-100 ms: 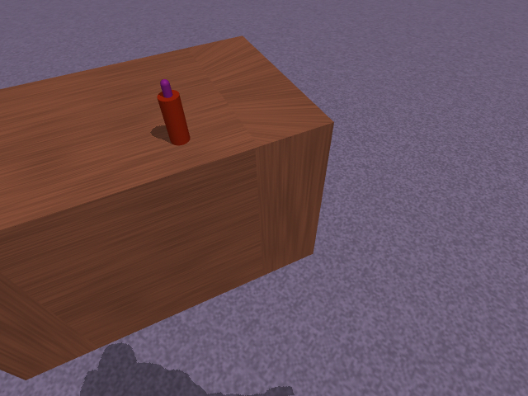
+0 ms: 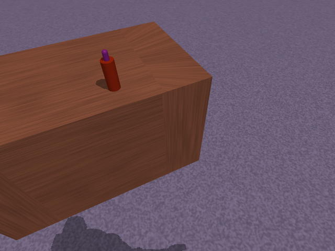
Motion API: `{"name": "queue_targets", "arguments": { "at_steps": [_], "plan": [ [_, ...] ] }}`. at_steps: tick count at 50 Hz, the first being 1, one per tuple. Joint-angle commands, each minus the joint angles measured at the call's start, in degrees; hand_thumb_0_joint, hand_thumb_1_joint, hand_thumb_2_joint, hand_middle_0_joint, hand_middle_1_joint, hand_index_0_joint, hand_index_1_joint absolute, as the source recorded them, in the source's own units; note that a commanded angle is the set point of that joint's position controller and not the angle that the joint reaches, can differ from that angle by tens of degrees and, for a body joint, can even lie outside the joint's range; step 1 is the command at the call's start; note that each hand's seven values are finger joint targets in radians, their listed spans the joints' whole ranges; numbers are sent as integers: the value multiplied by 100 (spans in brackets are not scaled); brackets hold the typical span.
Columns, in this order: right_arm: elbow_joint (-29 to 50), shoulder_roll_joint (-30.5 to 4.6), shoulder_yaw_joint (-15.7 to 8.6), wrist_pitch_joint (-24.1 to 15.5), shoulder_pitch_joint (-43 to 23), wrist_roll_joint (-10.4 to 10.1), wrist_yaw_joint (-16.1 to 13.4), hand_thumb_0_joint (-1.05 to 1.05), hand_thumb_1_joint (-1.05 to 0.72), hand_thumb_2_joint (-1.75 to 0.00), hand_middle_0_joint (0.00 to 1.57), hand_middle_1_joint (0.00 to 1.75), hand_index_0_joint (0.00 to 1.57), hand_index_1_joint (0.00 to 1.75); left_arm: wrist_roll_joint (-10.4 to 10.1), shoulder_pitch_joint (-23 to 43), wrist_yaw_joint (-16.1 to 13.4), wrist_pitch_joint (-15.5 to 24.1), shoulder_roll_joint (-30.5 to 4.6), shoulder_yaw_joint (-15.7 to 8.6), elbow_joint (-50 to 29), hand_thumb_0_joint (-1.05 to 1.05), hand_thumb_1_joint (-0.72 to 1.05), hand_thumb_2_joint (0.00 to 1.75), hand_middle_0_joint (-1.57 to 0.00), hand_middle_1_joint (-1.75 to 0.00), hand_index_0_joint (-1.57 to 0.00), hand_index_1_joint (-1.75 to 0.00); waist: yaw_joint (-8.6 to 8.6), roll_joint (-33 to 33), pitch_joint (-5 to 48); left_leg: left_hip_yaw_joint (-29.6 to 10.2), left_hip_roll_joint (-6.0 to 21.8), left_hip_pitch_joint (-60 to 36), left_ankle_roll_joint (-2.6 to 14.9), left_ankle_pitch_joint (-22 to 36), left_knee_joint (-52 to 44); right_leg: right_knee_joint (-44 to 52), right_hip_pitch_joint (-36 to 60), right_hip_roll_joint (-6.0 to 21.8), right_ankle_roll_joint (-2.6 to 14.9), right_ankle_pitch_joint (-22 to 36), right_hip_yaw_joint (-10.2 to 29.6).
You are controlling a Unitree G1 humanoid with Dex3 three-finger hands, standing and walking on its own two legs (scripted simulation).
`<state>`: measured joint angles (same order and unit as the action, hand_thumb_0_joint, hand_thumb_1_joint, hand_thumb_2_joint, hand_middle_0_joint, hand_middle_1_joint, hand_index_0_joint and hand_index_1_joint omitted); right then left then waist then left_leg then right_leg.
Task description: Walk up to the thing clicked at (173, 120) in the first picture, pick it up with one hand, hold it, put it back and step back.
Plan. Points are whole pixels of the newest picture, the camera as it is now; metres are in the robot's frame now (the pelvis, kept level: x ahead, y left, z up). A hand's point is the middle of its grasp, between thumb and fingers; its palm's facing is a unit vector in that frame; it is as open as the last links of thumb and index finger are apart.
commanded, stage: stand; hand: right
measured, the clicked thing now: (109, 70) +0.77 +0.26 +0.01
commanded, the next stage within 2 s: walk up in 1.02 s
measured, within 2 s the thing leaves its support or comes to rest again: neither
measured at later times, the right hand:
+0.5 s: hand out of the picture +0.09 -0.25 -0.16, palm faces -0.03 +0.94 -0.33, open 7.4 cm
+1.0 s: hand out of the picture +0.09 -0.25 -0.16, palm faces -0.03 +0.94 -0.33, open 7.4 cm
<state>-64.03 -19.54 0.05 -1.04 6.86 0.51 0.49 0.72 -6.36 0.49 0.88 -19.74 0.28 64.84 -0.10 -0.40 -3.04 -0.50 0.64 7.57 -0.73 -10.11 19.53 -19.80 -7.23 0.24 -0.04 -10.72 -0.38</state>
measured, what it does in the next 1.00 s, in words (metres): stands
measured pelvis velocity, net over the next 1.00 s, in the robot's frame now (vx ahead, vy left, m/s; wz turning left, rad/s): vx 0.02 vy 0.00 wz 0.00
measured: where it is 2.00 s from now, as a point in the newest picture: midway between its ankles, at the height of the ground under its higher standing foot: outside the picture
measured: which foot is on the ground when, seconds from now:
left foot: down 0.00-1.00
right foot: down 0.00-1.00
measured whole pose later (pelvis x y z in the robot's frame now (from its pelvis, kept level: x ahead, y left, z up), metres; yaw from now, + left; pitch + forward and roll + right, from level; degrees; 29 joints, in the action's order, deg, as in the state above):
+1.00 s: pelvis +0.02 +0.00 +0.00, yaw +0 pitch -2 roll +0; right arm -64.4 -19.8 0.0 -0.9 6.2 0.4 0.2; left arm 0.7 -6.0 0.2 0.8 -19.8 0.1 64.7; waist 0.0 -0.4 -2.8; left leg -0.5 0.4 5.5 -0.5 -10.6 17.8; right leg -17.9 -5.1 0.5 -0.3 -11.2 -0.5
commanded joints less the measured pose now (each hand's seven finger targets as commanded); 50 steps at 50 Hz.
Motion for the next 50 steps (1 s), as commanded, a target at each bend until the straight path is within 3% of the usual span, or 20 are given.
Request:
{"name": "queue_targets", "arguments": {
  "at_steps": [1, 8, 14, 30, 50],
  "plan": [
    [348, -1198, -202, -108, -252, -5, -97, 0, -90, -90, 20, 30, 20, 30, -22, 232, -85, 115, -1221, -230, -364, 0, 90, 90, -20, -30, -20, -30, -12, 65, 429, -544, 648, -111, 229, 475, -323, 362, -18, 678, 176, 396, 560],
    [326, -1207, -186, -120, -218, -13, -106, 0, -90, -90, 20, 30, 20, 30, -31, 225, -94, 124, -1221, -226, -358, 0, 90, 90, -20, -30, -20, -30, -7, 78, 530, -519, 673, -247, 250, 968, -260, 317, 129, 725, 167, 927, 552],
    [299, -1211, -190, -100, -214, -13, -115, 0, -90, -90, 20, 30, 20, 30, -37, 225, -100, 106, -1217, -225, -345, 0, 90, 90, -20, -30, -20, -30, 3, 47, 410, -529, 650, -188, 202, 820, -319, 373, 59, 702, 155, 743, 541],
    [296, -1223, -204, -103, -267, -9, -116, 0, -90, -90, 20, 30, 20, 30, -30, 234, -114, 118, -1225, -231, -369, 0, 90, 90, -20, -30, -20, -30, 1, 54, 560, -482, 677, -317, 214, 1139, -280, 377, 248, 753, 160, 1142, 539],
    [306, -1231, -196, -111, -243, -1, -127, 0, -90, -90, 20, 30, 20, 30, -31, 243, -114, 93, -1224, -256, -381, 0, 90, 90, -20, -30, -20, -30, -3, -2, 507, -490, 689, -328, 214, 1205, -376, 353, 279, 748, 174, 1106, 502]
  ]
}}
